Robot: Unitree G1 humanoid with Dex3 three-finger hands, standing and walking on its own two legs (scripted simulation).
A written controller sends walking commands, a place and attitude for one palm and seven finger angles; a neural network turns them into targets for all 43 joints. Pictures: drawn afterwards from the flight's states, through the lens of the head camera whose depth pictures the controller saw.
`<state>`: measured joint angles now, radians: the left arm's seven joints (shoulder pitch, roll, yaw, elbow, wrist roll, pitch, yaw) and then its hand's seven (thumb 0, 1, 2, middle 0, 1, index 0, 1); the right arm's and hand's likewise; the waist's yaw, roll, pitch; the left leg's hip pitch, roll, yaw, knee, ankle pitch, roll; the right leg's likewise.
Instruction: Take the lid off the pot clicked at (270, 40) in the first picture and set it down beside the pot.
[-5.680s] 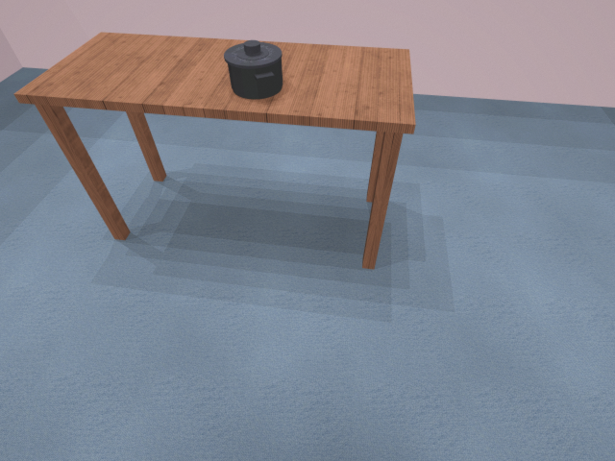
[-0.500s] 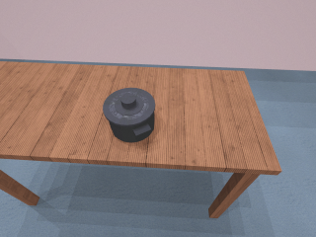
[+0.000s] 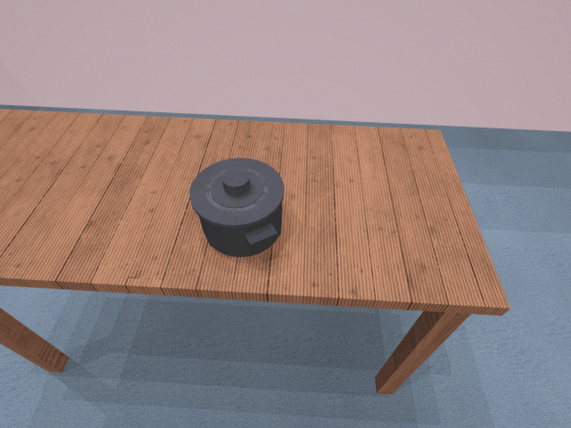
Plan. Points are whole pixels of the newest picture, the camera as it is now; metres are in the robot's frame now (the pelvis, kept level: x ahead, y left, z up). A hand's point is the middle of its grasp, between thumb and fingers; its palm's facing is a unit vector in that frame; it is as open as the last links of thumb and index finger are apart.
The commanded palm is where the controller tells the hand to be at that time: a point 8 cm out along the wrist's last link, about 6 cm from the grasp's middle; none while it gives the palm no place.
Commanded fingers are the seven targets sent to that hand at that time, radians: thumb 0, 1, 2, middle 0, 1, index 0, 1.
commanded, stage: look again from close up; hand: left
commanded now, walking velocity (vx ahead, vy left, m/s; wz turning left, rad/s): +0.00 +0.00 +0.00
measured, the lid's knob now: (236, 181) +0.50 +0.12 +0.05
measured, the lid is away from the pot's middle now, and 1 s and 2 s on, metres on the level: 0.00 0.00 0.00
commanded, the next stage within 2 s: lift the closed hand beside the body in 0.58 s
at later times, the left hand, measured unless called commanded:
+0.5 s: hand out of the picture -0.02 +0.16 -0.18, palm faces +0.02 -0.99 -0.16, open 7.3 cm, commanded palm none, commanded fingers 0.00 0.90 0.90 -0.20 -0.30 -0.20 -0.30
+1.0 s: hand (160, 426) +0.14 +0.18 -0.06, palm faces +0.14 -0.97 -0.21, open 5.4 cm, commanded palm +0.08 +0.24 -0.04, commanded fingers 0.00 0.90 0.90 -0.95 -1.12 -0.95 -1.12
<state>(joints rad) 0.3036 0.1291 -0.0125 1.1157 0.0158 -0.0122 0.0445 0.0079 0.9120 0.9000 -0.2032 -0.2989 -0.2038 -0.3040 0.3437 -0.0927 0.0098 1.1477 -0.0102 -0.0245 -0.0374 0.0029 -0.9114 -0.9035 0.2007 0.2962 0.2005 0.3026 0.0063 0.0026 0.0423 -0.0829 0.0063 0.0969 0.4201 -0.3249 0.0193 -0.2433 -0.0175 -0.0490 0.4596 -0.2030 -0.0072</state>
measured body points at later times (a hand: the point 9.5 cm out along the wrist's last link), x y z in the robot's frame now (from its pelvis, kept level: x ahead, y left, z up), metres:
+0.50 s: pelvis +0.00 +0.01 +0.00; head +0.02 +0.01 +0.45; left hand -0.02 +0.22 -0.16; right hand -0.03 -0.18 -0.16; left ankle -0.06 +0.10 -0.74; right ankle +0.03 -0.12 -0.74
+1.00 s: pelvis -0.02 +0.01 -0.01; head -0.03 +0.00 +0.44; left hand +0.13 +0.23 -0.04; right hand +0.16 -0.24 -0.08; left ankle -0.06 +0.10 -0.74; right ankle +0.03 -0.12 -0.74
